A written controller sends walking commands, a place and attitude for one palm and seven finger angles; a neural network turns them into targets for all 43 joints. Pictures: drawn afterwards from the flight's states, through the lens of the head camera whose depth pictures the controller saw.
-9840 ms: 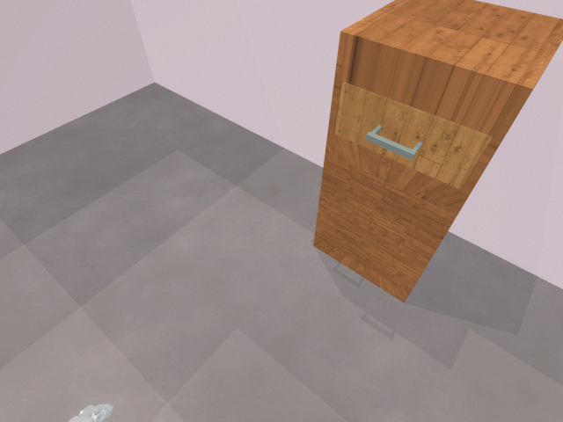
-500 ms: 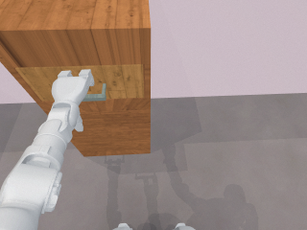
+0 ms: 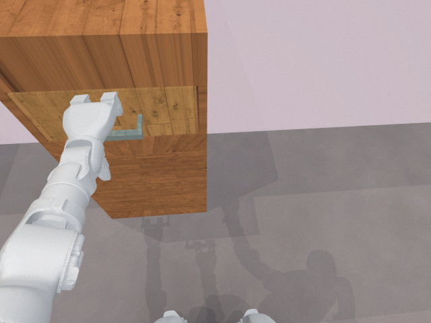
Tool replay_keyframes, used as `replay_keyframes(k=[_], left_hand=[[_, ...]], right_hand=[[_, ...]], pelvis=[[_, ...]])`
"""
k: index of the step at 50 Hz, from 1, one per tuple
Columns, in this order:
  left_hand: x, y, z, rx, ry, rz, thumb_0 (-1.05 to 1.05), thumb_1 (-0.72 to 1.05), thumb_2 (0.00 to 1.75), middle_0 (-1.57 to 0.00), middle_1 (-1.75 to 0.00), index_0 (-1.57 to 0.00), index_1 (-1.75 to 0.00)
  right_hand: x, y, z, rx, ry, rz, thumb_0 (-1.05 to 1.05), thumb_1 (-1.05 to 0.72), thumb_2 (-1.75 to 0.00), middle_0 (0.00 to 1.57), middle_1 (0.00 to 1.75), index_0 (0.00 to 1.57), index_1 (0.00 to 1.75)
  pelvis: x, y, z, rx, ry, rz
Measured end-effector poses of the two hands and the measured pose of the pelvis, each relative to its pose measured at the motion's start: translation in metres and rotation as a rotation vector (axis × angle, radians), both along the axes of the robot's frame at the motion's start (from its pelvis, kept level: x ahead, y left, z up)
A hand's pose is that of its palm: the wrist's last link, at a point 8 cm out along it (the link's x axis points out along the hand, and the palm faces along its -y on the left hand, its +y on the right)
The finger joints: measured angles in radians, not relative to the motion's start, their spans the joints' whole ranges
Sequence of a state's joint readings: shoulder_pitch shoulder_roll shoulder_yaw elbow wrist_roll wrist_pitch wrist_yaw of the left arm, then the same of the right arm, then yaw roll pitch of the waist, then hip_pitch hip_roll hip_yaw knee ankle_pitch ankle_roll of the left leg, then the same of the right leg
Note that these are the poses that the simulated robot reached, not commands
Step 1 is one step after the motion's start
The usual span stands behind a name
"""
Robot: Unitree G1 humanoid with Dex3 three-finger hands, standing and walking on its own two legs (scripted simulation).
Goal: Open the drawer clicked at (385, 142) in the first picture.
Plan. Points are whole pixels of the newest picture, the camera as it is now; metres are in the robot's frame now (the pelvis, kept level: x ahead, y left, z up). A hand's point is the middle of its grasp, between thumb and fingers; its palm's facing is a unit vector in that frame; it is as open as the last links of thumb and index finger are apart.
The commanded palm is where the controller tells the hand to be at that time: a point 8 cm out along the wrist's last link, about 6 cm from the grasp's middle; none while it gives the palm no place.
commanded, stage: move the hooked fingers above the handle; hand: left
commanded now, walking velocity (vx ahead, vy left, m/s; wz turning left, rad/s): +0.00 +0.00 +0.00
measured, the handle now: (114, 128) +0.55 +0.20 -0.03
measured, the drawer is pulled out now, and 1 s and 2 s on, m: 0.00 0.00 0.00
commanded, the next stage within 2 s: lower the fingers behind the handle in 0.40 s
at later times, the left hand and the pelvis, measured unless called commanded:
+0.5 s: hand (106, 134) +0.49 +0.20 +0.02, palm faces -0.07 -0.02 -1.00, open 13.8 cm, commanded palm +0.47 +0.20 +0.08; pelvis +0.00 -0.01 +0.00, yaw +0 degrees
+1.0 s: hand (108, 146) +0.48 +0.20 -0.01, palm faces -0.08 -0.02 -1.00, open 13.8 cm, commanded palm +0.47 +0.20 +0.04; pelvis +0.00 -0.01 -0.01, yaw +1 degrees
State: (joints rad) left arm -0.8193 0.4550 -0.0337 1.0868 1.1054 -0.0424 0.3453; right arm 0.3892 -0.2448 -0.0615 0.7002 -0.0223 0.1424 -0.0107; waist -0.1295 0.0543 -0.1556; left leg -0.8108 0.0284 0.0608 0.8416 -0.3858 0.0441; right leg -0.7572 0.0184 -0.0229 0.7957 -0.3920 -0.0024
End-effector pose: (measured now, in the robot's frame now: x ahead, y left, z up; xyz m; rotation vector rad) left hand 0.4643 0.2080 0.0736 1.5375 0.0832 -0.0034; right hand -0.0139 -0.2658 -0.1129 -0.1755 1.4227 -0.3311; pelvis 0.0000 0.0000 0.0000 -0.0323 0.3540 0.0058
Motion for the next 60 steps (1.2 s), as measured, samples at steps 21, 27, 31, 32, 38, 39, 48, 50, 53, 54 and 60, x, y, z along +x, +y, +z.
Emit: replay_keyframes(k=[21,27,31,32,38,39,48,50,53,54,60], left_hand=[[0.009,-0.012,0.001,0.014,0.002,0.01,0.0,-0.48,0.3,-0.32,-1.2,-0.32,-1.21],[0.008,-0.009,0.0,0.012,0.029,0.006,0.0,-0.48,0.3,-0.32,-1.2,-0.31,-1.2],[0.006,-0.01,-0.004,0.001,0.035,-0.013,0.0,-0.48,0.3,-0.32,-1.2,-0.31,-1.2],[0.005,-0.01,-0.005,0.0,0.033,-0.018,0.0,-0.48,0.3,-0.32,-1.2,-0.31,-1.2],[-0.001,-0.012,-0.016,0.0,0.013,-0.026,0.0,-0.48,0.3,-0.32,-1.2,-0.31,-1.21],[-0.002,-0.011,-0.017,0.0,0.011,-0.021,0.0,-0.48,0.3,-0.32,-1.2,-0.31,-1.21],[0.0,-0.005,-0.029,0.013,0.023,0.014,0.0,-0.48,0.3,-0.32,-1.2,-0.32,-1.21],[0.001,-0.005,-0.031,0.011,0.028,0.011,0.0,-0.48,0.3,-0.32,-1.2,-0.32,-1.21],[0.002,-0.005,-0.034,0.004,0.031,0.003,0.0,-0.48,0.3,-0.32,-1.2,-0.32,-1.21],[0.002,-0.005,-0.035,0.0,0.031,0.002,0.0,-0.48,0.3,-0.32,-1.2,-0.32,-1.21],[0.001,-0.004,-0.046,0.004,0.032,-0.008,0.0,-0.48,0.3,-0.32,-1.2,-0.31,-1.21]], right_hand=[[0.021,-0.007,0.0,-0.016,-0.058,0.029,0.0,-0.9,-0.9,0.2,0.3,0.2,0.3],[0.007,-0.008,0.0,-0.01,-0.011,0.006,0.0,-0.9,-0.9,0.2,0.3,0.2,0.3],[0.001,-0.008,0.0,-0.009,0.014,0.002,0.0,-0.9,-0.9,0.2,0.3,0.2,0.3],[0.0,-0.009,-0.001,-0.009,0.017,0.001,0.0,-0.9,-0.9,0.2,0.3,0.2,0.3],[0.003,-0.011,-0.005,-0.007,0.018,0.009,0.0,-0.9,-0.9,0.2,0.3,0.2,0.3],[0.004,-0.012,-0.006,-0.007,0.015,0.011,0.0,-0.9,-0.9,0.2,0.3,0.2,0.3],[0.016,-0.014,-0.01,-0.023,-0.021,0.029,0.0,-0.9,-0.9,0.2,0.3,0.2,0.3],[0.017,-0.014,-0.011,-0.026,-0.024,0.032,0.0,-0.9,-0.9,0.2,0.3,0.2,0.3],[0.016,-0.014,-0.012,-0.03,-0.023,0.034,0.0,-0.9,-0.9,0.2,0.3,0.2,0.3],[0.016,-0.013,-0.013,-0.031,-0.022,0.035,0.0,-0.9,-0.9,0.2,0.3,0.2,0.3],[0.008,-0.011,-0.018,-0.032,-0.002,0.032,0.0,-0.9,-0.9,0.2,0.3,0.2,0.3]], pelvis=[[-0.002,-0.004,-0.002,0.003,0.005,0.009],[0.002,-0.006,0.0,0.004,0.005,0.004],[0.004,-0.007,0.0,0.004,0.007,0.004],[0.004,-0.008,0.0,0.004,0.008,0.004],[0.003,-0.009,-0.004,0.004,0.02,0.006],[0.003,-0.009,-0.005,0.004,0.022,0.006],[-0.002,-0.01,-0.011,0.0,0.042,0.012],[-0.002,-0.01,-0.012,-0.001,0.046,0.013],[-0.003,-0.009,-0.014,-0.003,0.052,0.012],[-0.003,-0.009,-0.015,-0.003,0.055,0.011],[-0.005,-0.007,-0.021,-0.007,0.071,0.01]])
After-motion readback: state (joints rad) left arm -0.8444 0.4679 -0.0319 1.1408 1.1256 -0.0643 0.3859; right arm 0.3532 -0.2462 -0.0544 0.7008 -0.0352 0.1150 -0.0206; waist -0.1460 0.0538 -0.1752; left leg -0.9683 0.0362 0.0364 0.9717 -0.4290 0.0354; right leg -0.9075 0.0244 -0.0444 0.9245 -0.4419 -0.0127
